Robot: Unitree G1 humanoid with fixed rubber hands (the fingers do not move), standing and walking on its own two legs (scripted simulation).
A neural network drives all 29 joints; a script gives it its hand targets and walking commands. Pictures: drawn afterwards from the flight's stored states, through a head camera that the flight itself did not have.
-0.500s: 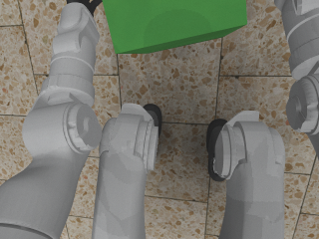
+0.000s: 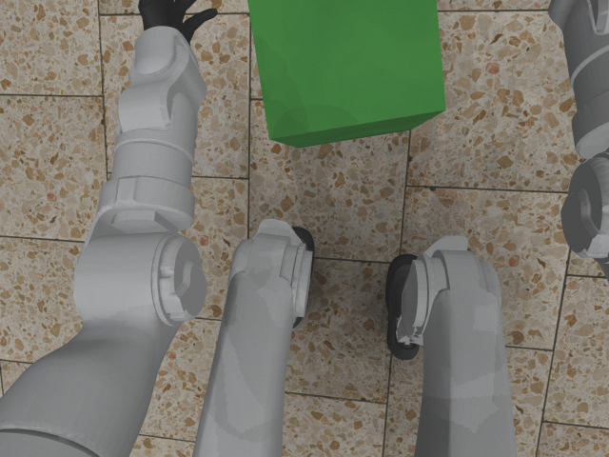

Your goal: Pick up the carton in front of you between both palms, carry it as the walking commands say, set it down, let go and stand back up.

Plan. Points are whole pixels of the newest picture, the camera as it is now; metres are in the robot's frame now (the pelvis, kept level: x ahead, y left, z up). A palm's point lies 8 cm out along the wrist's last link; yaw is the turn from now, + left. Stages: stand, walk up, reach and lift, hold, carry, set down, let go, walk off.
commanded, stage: set down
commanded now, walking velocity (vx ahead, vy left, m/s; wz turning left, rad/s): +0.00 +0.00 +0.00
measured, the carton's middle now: (344, 65) +0.54 +0.03 -0.31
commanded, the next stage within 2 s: let go in 0.64 s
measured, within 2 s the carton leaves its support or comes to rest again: neither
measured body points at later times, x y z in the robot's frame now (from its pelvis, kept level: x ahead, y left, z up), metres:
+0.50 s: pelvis +0.02 +0.00 +0.13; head +0.35 -0.01 +0.44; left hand +0.53 +0.22 +0.03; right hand +0.62 -0.17 +0.03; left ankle +0.13 +0.12 -0.40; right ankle +0.09 -0.11 -0.40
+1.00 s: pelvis +0.06 +0.01 +0.26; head +0.33 -0.01 +0.62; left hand +0.46 +0.22 +0.14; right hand +0.50 -0.20 +0.13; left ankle +0.13 +0.12 -0.40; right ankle +0.09 -0.11 -0.40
